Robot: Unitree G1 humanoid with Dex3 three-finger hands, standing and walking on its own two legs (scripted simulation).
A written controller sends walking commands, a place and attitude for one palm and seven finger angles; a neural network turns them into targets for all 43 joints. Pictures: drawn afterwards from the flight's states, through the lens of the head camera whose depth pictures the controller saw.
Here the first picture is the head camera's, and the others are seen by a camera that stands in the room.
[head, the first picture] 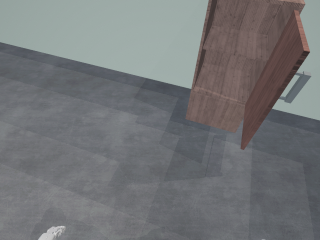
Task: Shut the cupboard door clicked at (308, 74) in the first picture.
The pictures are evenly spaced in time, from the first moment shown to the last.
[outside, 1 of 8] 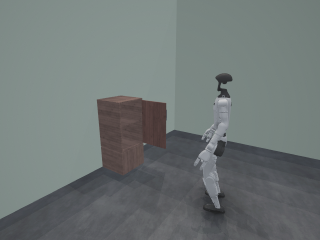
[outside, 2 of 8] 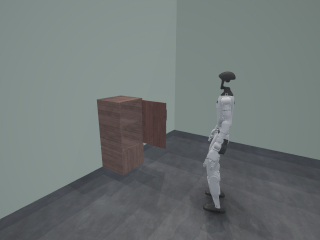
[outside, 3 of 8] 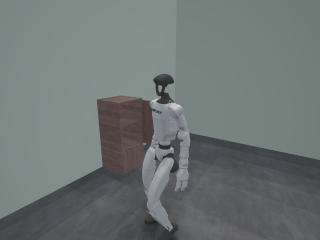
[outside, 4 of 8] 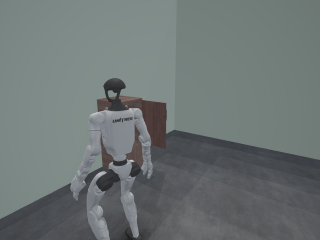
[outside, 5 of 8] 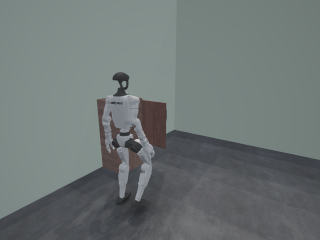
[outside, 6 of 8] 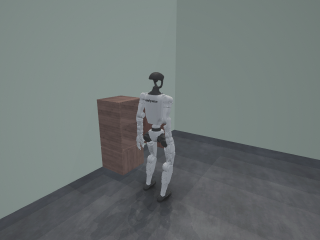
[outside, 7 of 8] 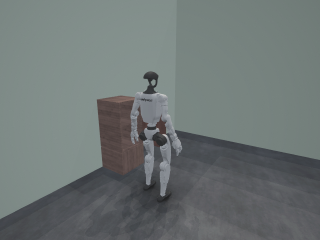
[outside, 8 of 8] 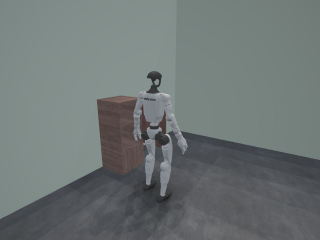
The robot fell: no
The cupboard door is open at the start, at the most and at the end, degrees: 89 89 89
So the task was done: no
